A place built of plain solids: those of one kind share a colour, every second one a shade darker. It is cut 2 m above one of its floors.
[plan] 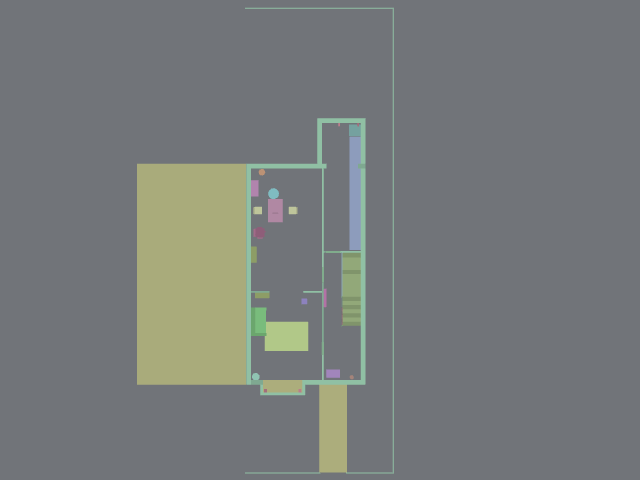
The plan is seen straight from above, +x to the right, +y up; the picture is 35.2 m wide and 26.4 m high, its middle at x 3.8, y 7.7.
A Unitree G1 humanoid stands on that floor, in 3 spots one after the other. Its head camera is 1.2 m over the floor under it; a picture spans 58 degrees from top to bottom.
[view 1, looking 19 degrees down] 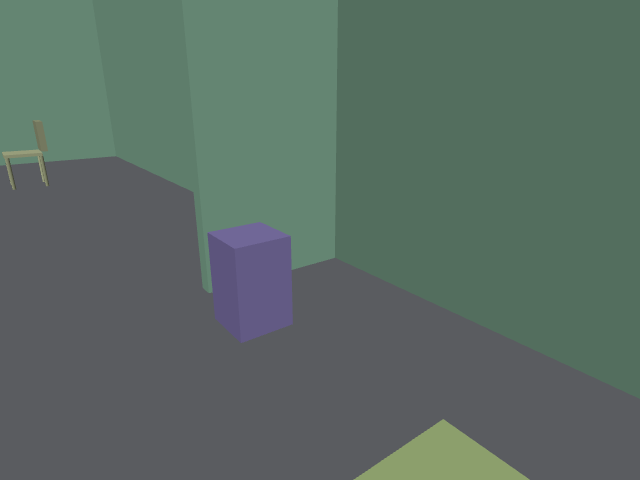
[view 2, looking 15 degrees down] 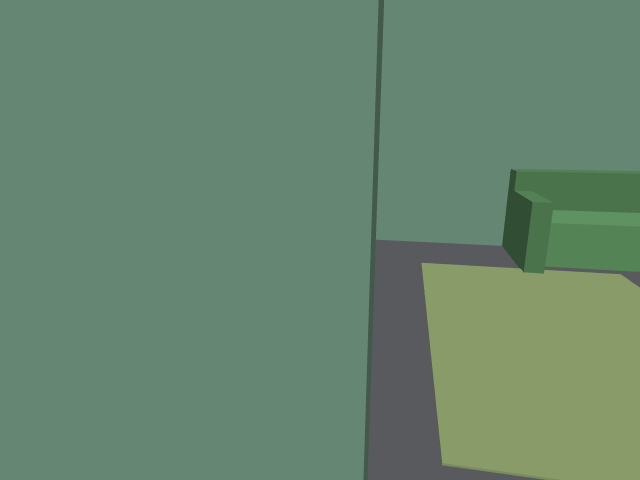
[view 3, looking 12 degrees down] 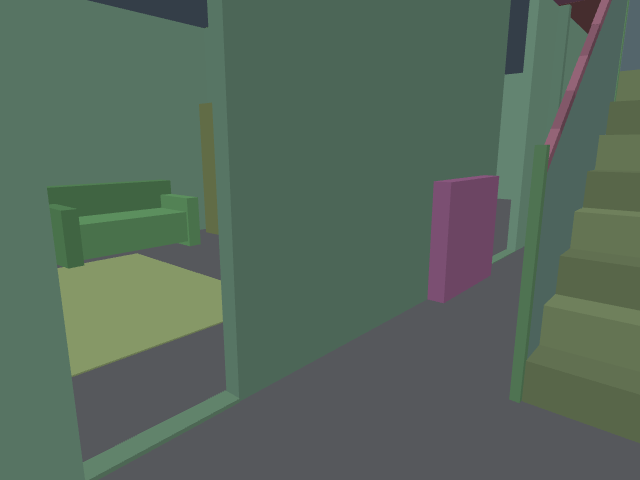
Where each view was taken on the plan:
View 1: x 1.95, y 2.40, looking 53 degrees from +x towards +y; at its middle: wall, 3.18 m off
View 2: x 4.52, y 1.42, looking -169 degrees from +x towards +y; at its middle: wall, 0.54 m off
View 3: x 5.54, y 0.92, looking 131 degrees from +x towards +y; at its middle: wall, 2.39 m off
